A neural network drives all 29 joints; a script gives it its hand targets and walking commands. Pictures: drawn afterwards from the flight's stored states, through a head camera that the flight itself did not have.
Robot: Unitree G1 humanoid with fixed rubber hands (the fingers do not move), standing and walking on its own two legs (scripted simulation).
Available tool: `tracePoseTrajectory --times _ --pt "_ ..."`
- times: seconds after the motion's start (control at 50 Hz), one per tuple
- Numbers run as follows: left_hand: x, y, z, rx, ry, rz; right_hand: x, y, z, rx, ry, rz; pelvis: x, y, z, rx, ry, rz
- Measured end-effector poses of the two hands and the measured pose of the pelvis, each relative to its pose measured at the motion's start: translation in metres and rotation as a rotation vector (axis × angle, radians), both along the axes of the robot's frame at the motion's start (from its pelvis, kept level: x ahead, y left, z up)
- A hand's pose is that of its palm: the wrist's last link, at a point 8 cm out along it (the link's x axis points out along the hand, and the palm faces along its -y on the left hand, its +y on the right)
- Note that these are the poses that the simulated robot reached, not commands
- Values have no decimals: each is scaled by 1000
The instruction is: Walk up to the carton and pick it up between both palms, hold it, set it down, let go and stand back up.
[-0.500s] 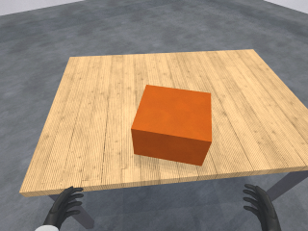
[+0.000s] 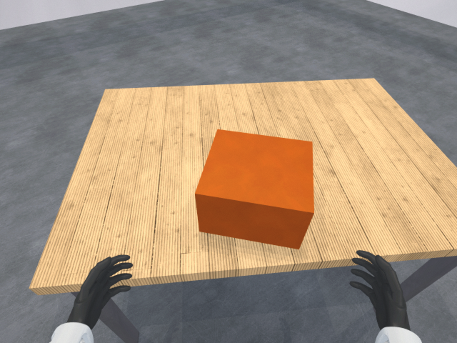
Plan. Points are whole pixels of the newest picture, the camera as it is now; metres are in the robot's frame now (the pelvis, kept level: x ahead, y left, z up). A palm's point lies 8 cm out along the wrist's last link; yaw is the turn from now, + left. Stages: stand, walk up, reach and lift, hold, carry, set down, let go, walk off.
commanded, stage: reach and lift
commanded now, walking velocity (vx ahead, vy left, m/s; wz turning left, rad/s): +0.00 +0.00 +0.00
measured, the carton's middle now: (256, 186) +0.47 -0.04 -0.04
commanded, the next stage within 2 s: none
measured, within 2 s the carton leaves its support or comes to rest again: neither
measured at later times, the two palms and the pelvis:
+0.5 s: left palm (111, 257) +0.26 +0.23 +0.02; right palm (370, 273) +0.23 -0.20 +0.04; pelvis +0.01 +0.00 +0.00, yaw +0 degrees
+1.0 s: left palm (123, 203) +0.34 +0.22 +0.07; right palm (353, 224) +0.31 -0.19 +0.05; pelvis +0.01 +0.00 +0.00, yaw +0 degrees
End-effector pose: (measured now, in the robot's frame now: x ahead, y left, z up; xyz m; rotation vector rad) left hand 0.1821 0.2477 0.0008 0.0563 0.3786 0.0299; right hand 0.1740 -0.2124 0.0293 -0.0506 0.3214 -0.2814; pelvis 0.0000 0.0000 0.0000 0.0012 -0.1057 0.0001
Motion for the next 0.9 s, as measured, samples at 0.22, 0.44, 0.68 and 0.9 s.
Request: tracePoseTrajectory --times 0.22,0.44,0.68,0.9 --pt "15 -8 -1 -46 24 15 5 1 -3 7 53 -1 3 0 0 0 12 0" --pt "68 -17 22 -52 -34 -26 47 8 6 27 15 25 10 0 0 0 25 0" --pt "92 -23 24 -59 6 -51 82 13 12 35 -18 35 15 0 0 0 33 0" --pt "132 -31 58 -56 -74 -82 117 16 20 21 -26 61 14 0 0 0 32 0"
